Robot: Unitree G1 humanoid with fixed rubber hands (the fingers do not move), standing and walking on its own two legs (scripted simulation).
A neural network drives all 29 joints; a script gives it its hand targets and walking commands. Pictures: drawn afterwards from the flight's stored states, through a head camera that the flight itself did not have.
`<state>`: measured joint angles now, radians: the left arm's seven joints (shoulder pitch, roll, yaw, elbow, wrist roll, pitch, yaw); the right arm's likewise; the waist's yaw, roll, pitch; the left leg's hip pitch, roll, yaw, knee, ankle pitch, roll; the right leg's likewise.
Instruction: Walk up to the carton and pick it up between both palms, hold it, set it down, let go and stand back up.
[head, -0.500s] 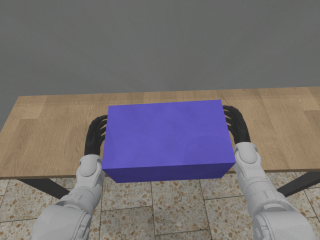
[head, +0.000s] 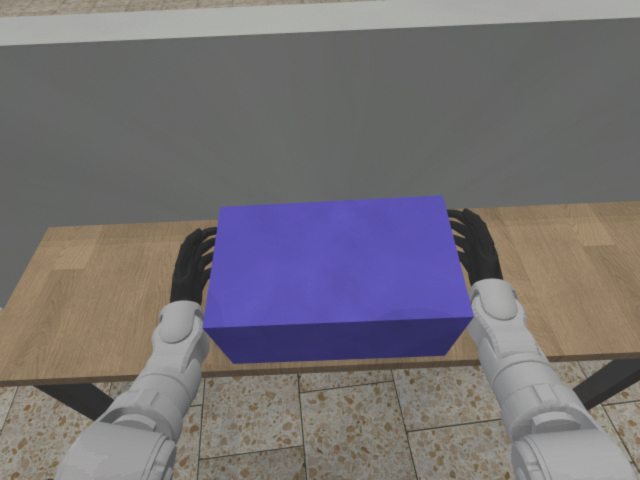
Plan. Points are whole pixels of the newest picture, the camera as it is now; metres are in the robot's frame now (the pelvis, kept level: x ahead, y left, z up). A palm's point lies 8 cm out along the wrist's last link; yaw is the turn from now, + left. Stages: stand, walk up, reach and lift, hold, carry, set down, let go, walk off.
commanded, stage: reach and lift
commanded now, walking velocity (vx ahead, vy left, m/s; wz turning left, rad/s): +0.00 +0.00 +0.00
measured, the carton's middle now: (334, 282) +0.39 -0.03 +0.03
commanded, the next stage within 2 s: hold in 1.82 s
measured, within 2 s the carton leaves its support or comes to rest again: neither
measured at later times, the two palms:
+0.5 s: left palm (160, 267) +0.37 +0.18 +0.11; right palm (491, 249) +0.37 -0.21 +0.11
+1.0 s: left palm (140, 244) +0.37 +0.18 +0.15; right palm (501, 239) +0.35 -0.20 +0.15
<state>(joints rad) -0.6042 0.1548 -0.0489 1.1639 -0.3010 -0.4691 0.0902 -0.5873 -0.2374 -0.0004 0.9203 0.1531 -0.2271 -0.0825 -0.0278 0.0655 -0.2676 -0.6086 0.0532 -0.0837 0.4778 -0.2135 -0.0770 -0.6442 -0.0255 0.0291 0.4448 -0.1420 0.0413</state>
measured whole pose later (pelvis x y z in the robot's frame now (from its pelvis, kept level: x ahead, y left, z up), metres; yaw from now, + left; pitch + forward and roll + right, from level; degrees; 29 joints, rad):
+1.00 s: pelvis +0.00 +0.01 +0.02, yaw +1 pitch +1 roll +0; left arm -0.51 0.07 0.22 0.40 0.02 0.37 0.01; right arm -0.50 -0.19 -0.11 0.47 0.15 0.32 -0.10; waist -0.05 0.01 -0.10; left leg -0.16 0.04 -0.09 0.30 -0.17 -0.06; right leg -0.18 -0.04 0.03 0.26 -0.10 0.05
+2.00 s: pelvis +0.00 +0.00 +0.02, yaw +2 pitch -1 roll -1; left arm -0.56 0.07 0.31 0.26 0.10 0.58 -0.04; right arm -0.59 -0.21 -0.08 0.46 0.21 0.43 -0.13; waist -0.04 0.00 -0.08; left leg -0.12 0.05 -0.10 0.31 -0.17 -0.07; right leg -0.13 -0.03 0.02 0.25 -0.11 0.04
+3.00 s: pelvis +0.00 +0.01 +0.02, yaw +3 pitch -1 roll -1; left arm -0.59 0.08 0.32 0.23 0.13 0.65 -0.06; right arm -0.62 -0.21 -0.06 0.47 0.24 0.46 -0.15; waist -0.04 -0.01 -0.09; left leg -0.12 0.05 -0.11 0.33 -0.18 -0.06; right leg -0.12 -0.03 0.02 0.26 -0.11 0.04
